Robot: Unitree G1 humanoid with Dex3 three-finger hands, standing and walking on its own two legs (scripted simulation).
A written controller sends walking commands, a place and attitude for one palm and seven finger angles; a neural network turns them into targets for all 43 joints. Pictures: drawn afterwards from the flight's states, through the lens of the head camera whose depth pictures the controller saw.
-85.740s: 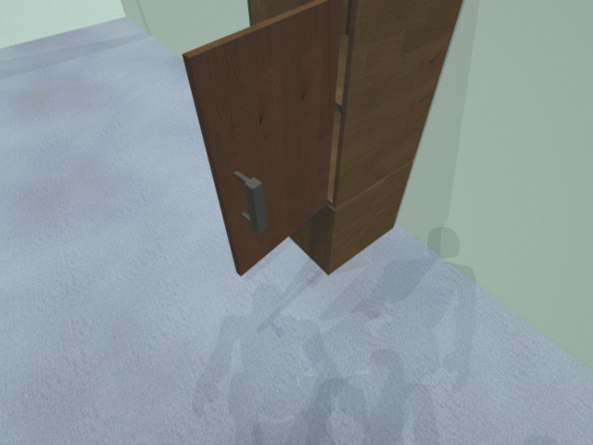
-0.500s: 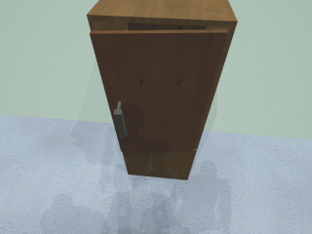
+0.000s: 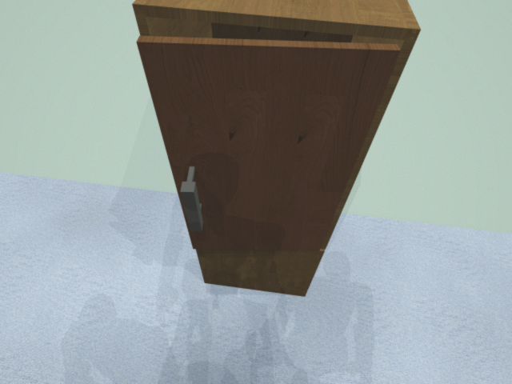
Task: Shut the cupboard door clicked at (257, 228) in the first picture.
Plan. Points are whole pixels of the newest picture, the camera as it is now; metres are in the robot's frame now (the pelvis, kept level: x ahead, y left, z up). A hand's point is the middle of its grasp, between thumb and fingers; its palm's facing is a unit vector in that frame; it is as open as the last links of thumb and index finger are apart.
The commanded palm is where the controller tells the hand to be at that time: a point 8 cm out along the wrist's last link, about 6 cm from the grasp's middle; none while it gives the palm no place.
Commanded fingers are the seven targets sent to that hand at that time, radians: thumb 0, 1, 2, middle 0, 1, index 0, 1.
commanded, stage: shuffle to correct the standing spot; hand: left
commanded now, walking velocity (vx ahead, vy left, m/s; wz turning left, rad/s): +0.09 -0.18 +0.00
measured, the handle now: (194, 199) +0.46 +0.16 -0.05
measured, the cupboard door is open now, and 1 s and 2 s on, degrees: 7 7 7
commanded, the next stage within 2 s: come to a stop and stand still in 0.66 s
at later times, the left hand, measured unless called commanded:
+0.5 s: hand out of the picture +0.10 +0.15 -0.17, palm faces +0.05 -0.99 -0.14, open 7.4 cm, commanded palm none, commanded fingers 0.00 0.90 0.90 -0.20 -0.30 -0.20 -0.30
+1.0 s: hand out of the picture +0.09 +0.03 -0.13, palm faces +0.08 -0.96 -0.27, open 7.3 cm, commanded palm none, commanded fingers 0.00 0.90 0.90 -0.20 -0.30 -0.20 -0.30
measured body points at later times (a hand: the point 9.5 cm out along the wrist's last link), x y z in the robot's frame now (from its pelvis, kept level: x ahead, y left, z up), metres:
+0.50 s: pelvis +0.08 -0.03 +0.01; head +0.12 +0.01 +0.46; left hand +0.09 +0.20 -0.16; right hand +0.17 -0.26 -0.11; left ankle +0.12 +0.05 -0.72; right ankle +0.03 -0.19 -0.60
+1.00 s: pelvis +0.05 -0.16 +0.02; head +0.07 -0.19 +0.47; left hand +0.09 +0.08 -0.11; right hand +0.08 -0.39 -0.15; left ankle +0.02 -0.01 -0.64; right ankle +0.07 -0.24 -0.72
